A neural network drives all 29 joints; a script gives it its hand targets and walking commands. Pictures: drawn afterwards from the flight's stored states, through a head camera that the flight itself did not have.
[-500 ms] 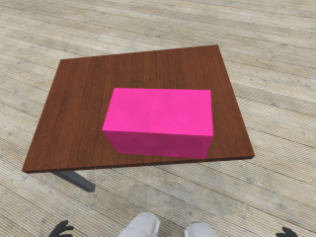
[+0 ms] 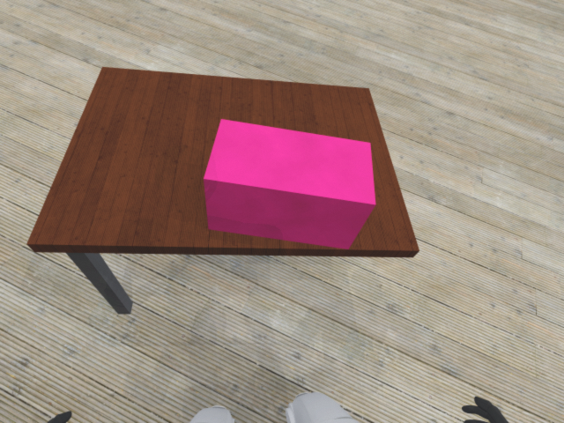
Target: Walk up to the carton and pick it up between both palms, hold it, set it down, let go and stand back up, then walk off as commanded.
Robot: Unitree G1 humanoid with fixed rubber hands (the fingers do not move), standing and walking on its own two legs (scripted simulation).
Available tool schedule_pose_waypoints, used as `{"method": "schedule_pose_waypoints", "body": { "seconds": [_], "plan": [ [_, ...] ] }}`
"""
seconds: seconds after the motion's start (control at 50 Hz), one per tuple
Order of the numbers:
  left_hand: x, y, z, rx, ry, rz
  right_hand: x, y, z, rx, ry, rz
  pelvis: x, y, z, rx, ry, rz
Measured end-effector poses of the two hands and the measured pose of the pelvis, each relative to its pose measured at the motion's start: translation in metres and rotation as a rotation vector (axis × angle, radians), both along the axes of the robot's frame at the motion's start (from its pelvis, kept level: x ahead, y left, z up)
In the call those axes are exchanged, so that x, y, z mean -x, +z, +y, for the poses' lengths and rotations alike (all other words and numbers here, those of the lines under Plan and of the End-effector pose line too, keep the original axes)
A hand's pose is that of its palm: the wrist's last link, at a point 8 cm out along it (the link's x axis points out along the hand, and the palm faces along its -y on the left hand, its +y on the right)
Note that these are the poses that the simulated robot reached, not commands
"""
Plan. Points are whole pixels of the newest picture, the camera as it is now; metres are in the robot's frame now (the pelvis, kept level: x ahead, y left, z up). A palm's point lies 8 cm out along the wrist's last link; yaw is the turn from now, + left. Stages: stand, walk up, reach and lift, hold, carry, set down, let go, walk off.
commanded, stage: walk off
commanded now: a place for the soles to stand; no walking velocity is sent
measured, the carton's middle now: (287, 187) +0.58 -0.01 -0.12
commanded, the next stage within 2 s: stand in 1.68 s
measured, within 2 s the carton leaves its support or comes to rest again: neither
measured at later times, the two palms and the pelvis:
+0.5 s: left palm out of the picture -0.04 +0.28 -0.10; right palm out of the picture -0.08 -0.33 -0.11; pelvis -0.12 -0.02 +0.00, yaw +3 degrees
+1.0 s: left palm out of the picture -0.07 +0.27 -0.11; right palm out of the picture +0.00 -0.32 -0.09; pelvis -0.10 -0.03 +0.01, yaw +2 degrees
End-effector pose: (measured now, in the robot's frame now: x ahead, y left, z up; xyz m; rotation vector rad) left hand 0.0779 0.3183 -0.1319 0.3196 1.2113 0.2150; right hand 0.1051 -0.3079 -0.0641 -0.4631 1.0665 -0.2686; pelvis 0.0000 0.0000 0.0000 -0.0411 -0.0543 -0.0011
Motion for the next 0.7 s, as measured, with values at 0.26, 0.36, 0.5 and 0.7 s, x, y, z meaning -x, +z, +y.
{"method": "schedule_pose_waypoints", "body": {
  "seconds": [0.26, 0.36, 0.5, 0.7],
  "plan": [
    [0.076, 0.022, -0.038, -0.037, -0.039, -0.034, 0.076, -0.034, -0.032, -0.103, -0.018, -0.014, 0.071, -0.006, -0.030, 0.000, -0.002, -0.048],
    [0.099, 0.035, -0.048, -0.037, -0.020, -0.071, 0.123, -0.050, -0.039, -0.129, -0.048, 0.070, 0.093, -0.004, -0.030, -0.027, 0.022, -0.040],
    [0.114, 0.031, -0.041, -0.012, 0.008, -0.115, 0.183, -0.050, -0.025, -0.125, -0.047, 0.169, 0.117, -0.002, -0.025, -0.047, 0.048, -0.040],
    [0.146, 0.024, -0.043, 0.015, 0.032, -0.082, 0.182, -0.027, -0.024, -0.117, -0.017, 0.102, 0.122, 0.008, -0.033, -0.018, 0.039, -0.024]
  ]
}}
